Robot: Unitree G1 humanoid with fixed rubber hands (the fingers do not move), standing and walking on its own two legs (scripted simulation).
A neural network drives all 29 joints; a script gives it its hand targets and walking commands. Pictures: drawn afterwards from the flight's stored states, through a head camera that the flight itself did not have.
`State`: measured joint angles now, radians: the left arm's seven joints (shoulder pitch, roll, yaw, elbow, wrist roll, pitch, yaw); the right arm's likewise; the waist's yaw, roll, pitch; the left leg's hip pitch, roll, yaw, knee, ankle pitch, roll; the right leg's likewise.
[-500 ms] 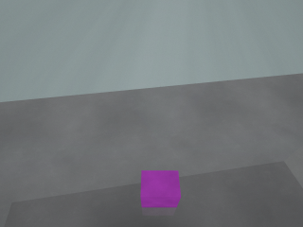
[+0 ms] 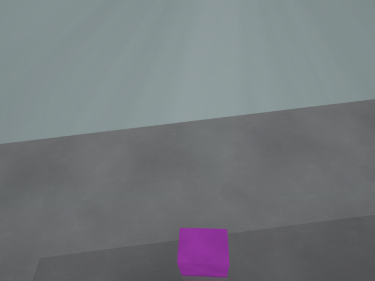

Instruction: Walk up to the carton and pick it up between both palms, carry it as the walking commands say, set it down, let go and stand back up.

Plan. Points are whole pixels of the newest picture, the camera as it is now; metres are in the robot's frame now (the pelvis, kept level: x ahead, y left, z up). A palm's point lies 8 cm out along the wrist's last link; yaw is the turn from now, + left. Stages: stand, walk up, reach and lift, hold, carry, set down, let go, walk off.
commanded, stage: walk up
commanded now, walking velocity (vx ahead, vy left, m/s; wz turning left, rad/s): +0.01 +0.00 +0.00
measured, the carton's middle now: (203, 252) +0.38 +0.02 -0.67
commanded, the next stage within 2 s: stand in 1.66 s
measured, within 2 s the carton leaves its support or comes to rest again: neither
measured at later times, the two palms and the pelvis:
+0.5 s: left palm out of the picture +0.06 +0.23 -0.15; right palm out of the picture +0.13 -0.18 -0.14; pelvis +0.06 +0.02 +0.00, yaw +0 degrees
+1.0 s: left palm out of the picture +0.07 +0.33 -0.16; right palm out of the picture +0.07 -0.14 -0.15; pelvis +0.04 +0.09 -0.01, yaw -2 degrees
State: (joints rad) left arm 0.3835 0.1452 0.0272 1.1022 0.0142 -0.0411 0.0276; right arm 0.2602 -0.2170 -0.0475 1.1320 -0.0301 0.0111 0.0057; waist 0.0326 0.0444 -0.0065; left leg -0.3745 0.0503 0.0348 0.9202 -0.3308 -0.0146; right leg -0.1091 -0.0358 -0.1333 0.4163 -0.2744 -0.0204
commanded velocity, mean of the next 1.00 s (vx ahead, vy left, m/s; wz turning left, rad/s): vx -0.04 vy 0.03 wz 0.01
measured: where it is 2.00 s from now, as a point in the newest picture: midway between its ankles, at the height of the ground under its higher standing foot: outside the picture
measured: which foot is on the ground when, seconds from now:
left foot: up 0.00-0.16, down 0.18-1.00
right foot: down 0.00-0.82, up 0.84-1.00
